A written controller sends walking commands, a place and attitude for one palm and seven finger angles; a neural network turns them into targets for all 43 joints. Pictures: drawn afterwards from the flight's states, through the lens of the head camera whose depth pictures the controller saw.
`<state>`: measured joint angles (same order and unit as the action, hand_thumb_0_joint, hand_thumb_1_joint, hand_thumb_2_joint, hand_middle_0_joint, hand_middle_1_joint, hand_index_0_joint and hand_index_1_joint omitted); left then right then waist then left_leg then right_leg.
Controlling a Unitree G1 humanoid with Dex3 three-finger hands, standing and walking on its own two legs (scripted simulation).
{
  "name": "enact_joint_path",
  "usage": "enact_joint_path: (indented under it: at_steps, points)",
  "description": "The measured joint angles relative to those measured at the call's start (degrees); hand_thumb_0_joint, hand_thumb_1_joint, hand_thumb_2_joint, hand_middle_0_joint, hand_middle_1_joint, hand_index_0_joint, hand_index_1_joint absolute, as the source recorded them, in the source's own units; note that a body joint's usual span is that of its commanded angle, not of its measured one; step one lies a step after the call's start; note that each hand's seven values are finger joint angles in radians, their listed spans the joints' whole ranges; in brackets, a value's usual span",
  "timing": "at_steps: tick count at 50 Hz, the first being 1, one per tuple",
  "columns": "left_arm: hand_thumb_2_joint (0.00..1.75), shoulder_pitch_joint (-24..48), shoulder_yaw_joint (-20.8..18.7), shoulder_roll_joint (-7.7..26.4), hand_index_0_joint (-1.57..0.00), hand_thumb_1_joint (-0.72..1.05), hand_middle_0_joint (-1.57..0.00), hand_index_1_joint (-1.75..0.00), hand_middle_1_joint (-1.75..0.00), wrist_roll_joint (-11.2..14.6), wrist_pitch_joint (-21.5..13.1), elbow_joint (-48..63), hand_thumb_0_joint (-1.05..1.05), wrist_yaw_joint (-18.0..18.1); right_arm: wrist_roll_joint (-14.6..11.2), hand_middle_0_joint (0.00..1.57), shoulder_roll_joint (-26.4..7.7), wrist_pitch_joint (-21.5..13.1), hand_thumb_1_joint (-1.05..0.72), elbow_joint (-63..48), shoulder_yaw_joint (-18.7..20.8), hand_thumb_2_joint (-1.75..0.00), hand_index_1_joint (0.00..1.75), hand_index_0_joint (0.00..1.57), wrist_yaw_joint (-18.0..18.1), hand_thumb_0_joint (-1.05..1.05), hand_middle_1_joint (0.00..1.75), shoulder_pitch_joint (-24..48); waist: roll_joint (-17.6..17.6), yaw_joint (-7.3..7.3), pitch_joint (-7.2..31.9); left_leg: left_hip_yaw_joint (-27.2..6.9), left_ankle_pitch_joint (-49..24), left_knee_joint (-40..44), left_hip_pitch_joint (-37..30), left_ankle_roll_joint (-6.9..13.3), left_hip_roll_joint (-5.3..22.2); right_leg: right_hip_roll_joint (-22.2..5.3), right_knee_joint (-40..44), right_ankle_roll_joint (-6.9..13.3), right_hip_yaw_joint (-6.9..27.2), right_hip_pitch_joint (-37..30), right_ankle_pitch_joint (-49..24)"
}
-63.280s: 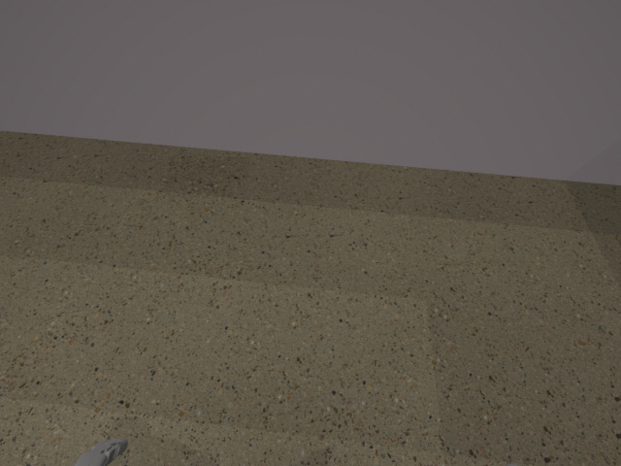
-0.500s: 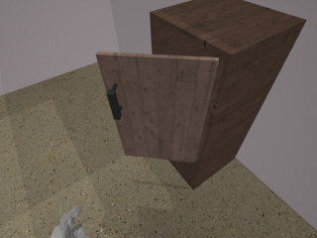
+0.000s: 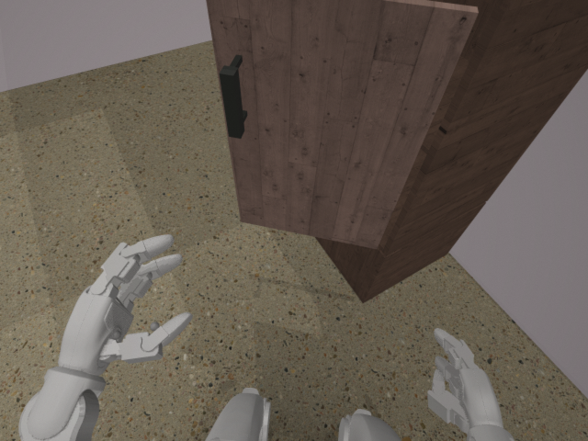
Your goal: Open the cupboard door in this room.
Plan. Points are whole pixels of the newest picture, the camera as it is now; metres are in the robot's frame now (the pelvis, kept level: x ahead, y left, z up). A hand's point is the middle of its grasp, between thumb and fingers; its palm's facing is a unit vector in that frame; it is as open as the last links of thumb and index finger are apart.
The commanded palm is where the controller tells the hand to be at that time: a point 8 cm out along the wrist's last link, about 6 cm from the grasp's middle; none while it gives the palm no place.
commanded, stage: raise the hand with hooked fingers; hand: left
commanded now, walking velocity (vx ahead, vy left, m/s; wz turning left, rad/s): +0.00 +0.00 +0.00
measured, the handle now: (236, 97) +0.63 +0.17 +0.09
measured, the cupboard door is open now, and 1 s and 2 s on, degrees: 47 47 47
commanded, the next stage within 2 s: move the hooked fingers beside the handle in 1.46 s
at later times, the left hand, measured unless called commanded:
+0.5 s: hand (127, 281) +0.28 +0.23 +0.07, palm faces -0.14 -0.99 -0.05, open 12.9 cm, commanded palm +0.26 +0.30 +0.09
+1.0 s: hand (80, 222) +0.33 +0.29 +0.12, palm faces -0.07 -1.00 -0.04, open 14.0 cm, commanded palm +0.30 +0.34 +0.12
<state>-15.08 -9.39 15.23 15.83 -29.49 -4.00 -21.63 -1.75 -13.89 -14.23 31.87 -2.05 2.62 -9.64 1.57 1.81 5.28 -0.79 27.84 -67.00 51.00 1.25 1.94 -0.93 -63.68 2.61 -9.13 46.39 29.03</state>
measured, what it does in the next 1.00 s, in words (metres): stands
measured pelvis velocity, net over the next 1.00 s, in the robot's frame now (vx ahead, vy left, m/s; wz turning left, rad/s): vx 0.03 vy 0.02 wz -0.02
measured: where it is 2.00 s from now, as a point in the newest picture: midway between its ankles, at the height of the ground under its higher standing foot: outside the picture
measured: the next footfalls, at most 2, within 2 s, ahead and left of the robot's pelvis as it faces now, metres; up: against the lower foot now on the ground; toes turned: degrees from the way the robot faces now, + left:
none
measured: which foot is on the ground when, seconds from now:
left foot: down 0.00-1.00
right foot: down 0.00-1.00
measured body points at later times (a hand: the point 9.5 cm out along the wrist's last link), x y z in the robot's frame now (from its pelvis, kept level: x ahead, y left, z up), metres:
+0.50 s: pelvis +0.02 +0.02 +0.03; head +0.08 +0.04 +0.47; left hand +0.28 +0.29 +0.08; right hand +0.18 -0.24 -0.04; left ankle +0.05 +0.10 -0.65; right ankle +0.03 -0.10 -0.65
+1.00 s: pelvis +0.03 +0.02 +0.04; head +0.08 +0.03 +0.49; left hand +0.32 +0.35 +0.12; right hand +0.17 -0.23 -0.04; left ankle +0.05 +0.10 -0.65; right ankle +0.03 -0.10 -0.65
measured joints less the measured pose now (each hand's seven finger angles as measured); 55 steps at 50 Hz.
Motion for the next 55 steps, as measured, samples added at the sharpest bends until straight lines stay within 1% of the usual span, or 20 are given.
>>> enact_joint_path:
  at_steps: [2,4,6,8,10,13,15,17,21,23,27,30,32,35,38,43,46,49,52,55]
  points:
    - [0.64,3.2,0.6,1.0,-0.24,0.31,-0.24,-0.68,-0.68,-0.3,4.1,-1.5,0.01,-2.0,-0.4,0.20,1.2,0.7,-0.91,0.5,-1.2,-0.90,0.30,0.20,0.1,0.01,0.30,-0.7,0.8,-0.85,-0.1,0.4,-0.5,0.8,-0.1,0.2,0.0,0.0,0.8,-0.2,0.4,0.1,-0.7]
    - [0.62,5.0,0.4,1.7,-0.24,0.26,-0.25,-0.71,-0.71,-0.1,9.5,-3.4,0.01,-3.2,-0.8,0.20,2.1,1.7,-0.91,0.4,-2.0,-0.90,0.30,0.20,0.3,0.01,0.30,-1.9,1.1,-1.95,-0.3,1.2,-1.2,2.4,-0.8,0.5,0.0,0.0,2.2,-0.5,1.2,-0.2,-1.6]
    - [0.60,4.7,-0.7,1.8,-0.25,0.21,-0.25,-0.74,-0.74,0.8,13.9,-4.2,0.01,-3.0,-0.9,0.20,2.6,2.6,-0.90,0.0,-2.3,-0.89,0.30,0.20,0.4,0.01,0.30,-3.6,1.1,-2.99,-0.2,2.3,-1.9,4.6,-2.2,0.8,0.0,0.1,3.8,-0.9,2.2,-1.0,-2.4]
    - [0.58,3.1,-2.4,1.4,-0.25,0.17,-0.26,-0.77,-0.77,1.9,15.8,-3.7,0.01,-1.5,-0.8,0.20,2.7,2.9,-0.90,-0.3,-1.9,-0.89,0.30,0.21,0.6,0.01,0.30,-5.5,0.8,-3.49,-0.1,3.2,-2.4,6.6,-3.8,1.0,0.0,0.2,5.5,-1.1,3.2,-2.1,-3.1]
    - [0.56,0.8,-4.2,0.9,-0.26,0.12,-0.26,-0.80,-0.80,2.6,14.9,-2.2,0.01,0.6,-0.6,0.20,2.3,2.7,-0.90,-0.2,-1.2,-0.89,0.30,0.21,0.6,0.01,0.30,-7.3,0.4,-3.55,0.3,3.8,-2.7,8.1,-5.2,1.1,0.0,0.3,6.9,-1.3,3.7,-3.1,-3.5]
    - [0.53,-0.9,-6.0,1.0,-0.26,0.05,-0.27,-0.84,-0.84,2.3,10.8,-0.9,0.01,2.8,-0.2,0.20,0.9,2.2,-0.90,0.5,0.0,-0.90,0.30,0.20,0.5,0.01,0.30,-8.9,0.0,-3.19,0.6,3.7,-2.5,8.7,-5.9,1.3,-0.2,0.1,7.6,-1.6,3.7,-4.1,-3.4]
    - [0.51,-0.4,-6.7,1.7,-0.26,0.01,-0.27,-0.87,-0.87,1.8,8.2,-1.6,0.01,2.6,-0.2,0.20,-0.5,1.8,-0.90,1.1,0.5,-0.90,0.30,0.20,0.4,0.01,0.30,-8.9,0.0,-2.99,0.6,3.3,-2.3,8.2,-5.6,1.4,-0.4,-0.1,7.4,-1.7,3.2,-4.0,-3.1]
    - [0.49,0.9,-6.8,2.4,-0.26,-0.04,-0.27,-0.90,-0.90,1.7,7.3,-3.4,0.01,1.1,-0.5,0.20,-1.8,1.5,-0.90,1.6,0.8,-0.90,0.30,0.20,0.5,0.01,0.30,-8.3,0.1,-2.92,0.4,2.9,-2.0,7.5,-5.1,1.5,-0.6,-0.3,7.0,-1.8,2.8,-3.9,-2.8]
    - [0.45,3.2,-6.2,3.7,-0.27,-0.13,-0.28,-0.96,-0.96,2.1,9.6,-6.3,0.00,-3.2,-1.0,0.20,-3.2,0.8,-0.91,1.5,1.2,-0.90,0.30,0.20,1.1,0.01,0.30,-6.4,0.0,-3.02,-0.3,2.7,-1.8,7.5,-5.4,1.7,-0.6,-0.2,7.5,-2.1,2.7,-4.5,-2.8]
    - [0.43,3.7,-6.2,4.3,-0.27,-0.18,-0.28,-0.99,-0.99,2.3,10.8,-6.5,0.00,-4.3,-1.1,0.20,-3.2,0.4,-0.91,1.0,1.3,-0.90,0.30,0.20,1.3,0.01,0.30,-5.7,-0.3,-3.11,-0.4,2.9,-1.8,8.2,-6.3,1.7,-0.5,-0.1,8.3,-2.1,2.9,-5.3,-3.1]
    - [0.39,4.4,-7.8,4.9,-0.28,-0.28,-0.29,-1.06,-1.05,3.5,10.8,-5.3,0.00,-3.8,-0.9,0.20,-2.4,-0.4,-0.91,-0.2,1.0,-0.90,0.30,0.20,1.3,0.01,0.30,-5.0,-0.7,-3.03,-0.2,3.1,-2.0,9.8,-8.5,1.7,-0.5,0.1,10.2,-2.2,3.1,-7.5,-3.5]
    - [0.36,6.2,-9.6,5.4,-0.29,-0.34,-0.30,-1.10,-1.10,4.0,10.7,-6.3,0.00,-3.4,-0.9,0.20,-2.0,-0.2,-0.91,-0.8,0.4,-0.90,0.30,0.20,0.9,0.01,0.30,-4.7,-0.5,-2.71,0.0,2.9,-2.1,10.7,-9.6,1.7,-0.6,0.0,11.2,-2.3,2.9,-8.8,-3.7]
    - [0.35,7.7,-10.4,6.1,-0.29,-0.38,-0.30,-1.13,-1.12,4.0,11.4,-8.0,0.00,-3.9,-0.9,0.20,-1.9,0.2,-0.91,-1.1,-0.2,-0.90,0.30,0.20,0.7,0.01,0.30,-4.6,-0.3,-2.47,0.2,2.8,-2.3,11.1,-9.9,1.8,-0.8,-0.1,11.6,-2.3,2.8,-9.2,-3.7]
    - [0.33,9.7,-10.9,7.0,-0.29,-0.43,-0.30,-1.16,-1.15,3.7,13.6,-11.0,0.00,-5.8,-1.1,0.20,-1.8,0.8,-0.91,-1.3,-0.8,-0.90,0.30,0.20,0.6,0.01,0.30,-4.4,0.1,-2.17,0.0,2.7,-2.5,11.7,-10.4,1.9,-0.9,-0.1,12.4,-2.4,2.8,-9.7,-4.0]
    - [0.32,10.7,-11.1,7.5,-0.30,-0.46,-0.30,-1.17,-1.17,3.6,15.1,-12.6,0.00,-7.6,-1.0,0.20,-1.7,1.1,-0.91,-1.1,-1.2,-0.90,0.30,0.20,0.7,0.01,0.30,-4.5,0.4,-1.95,-0.3,2.8,-2.8,12.4,-11.0,1.9,-0.9,-0.1,13.1,-2.5,2.9,-10.3,-4.3]
    - [0.30,13.0,-13.0,8.3,-0.30,-0.48,-0.30,-1.19,-1.19,4.5,13.6,-14.1,-0.01,-9.2,-0.7,0.20,-1.6,1.3,-0.90,-0.1,-1.5,-0.90,0.30,0.20,1.1,0.01,0.30,-5.3,0.2,-1.79,-0.6,3.0,-3.0,13.4,-12.1,1.8,-0.8,0.1,14.1,-2.4,3.1,-11.3,-4.7]
    - [0.30,15.9,-14.8,9.5,-0.30,-0.49,-0.31,-1.19,-1.19,5.1,13.3,-17.0,-0.01,-10.1,-0.8,0.20,-1.8,1.7,-0.90,0.6,-1.7,-0.90,0.30,0.20,1.3,0.01,0.30,-5.8,0.0,-2.04,-0.9,2.9,-3.3,13.8,-12.4,1.7,-0.8,0.1,14.4,-2.3,3.0,-11.6,-4.9]
    - [0.30,18.5,-16.0,11.0,-0.30,-0.49,-0.31,-1.20,-1.19,5.3,14.5,-20.8,-0.01,-11.6,-1.1,0.20,-2.3,2.2,-0.90,0.9,-1.6,-0.90,0.30,0.20,1.5,0.01,0.30,-6.2,-0.1,-2.39,-1.1,2.9,-3.7,14.3,-12.6,1.7,-0.8,0.2,14.9,-2.2,2.9,-11.8,-5.2]
    - [0.30,19.2,-16.1,11.9,-0.30,-0.50,-0.30,-1.20,-1.20,5.3,15.7,-22.8,-0.01,-13.1,-1.2,0.20,-2.8,2.4,-0.90,0.8,-1.2,-0.90,0.30,0.20,1.5,0.01,0.30,-6.9,0.0,-2.80,-1.1,3.1,-4.1,15.1,-12.8,1.7,-0.7,0.3,15.6,-2.2,3.2,-11.9,-5.7]
    - [0.30,18.2,-15.5,11.4,-0.30,-0.50,-0.30,-1.20,-1.20,5.4,15.4,-22.5,-0.01,-13.8,-1.2,0.20,-3.4,2.2,-0.91,0.6,-0.7,-0.90,0.30,0.20,1.2,0.01,0.30,-7.5,0.1,-3.12,-1.0,3.4,-4.3,15.6,-13.0,1.8,-0.6,0.4,16.1,-2.3,3.5,-11.9,-6.0]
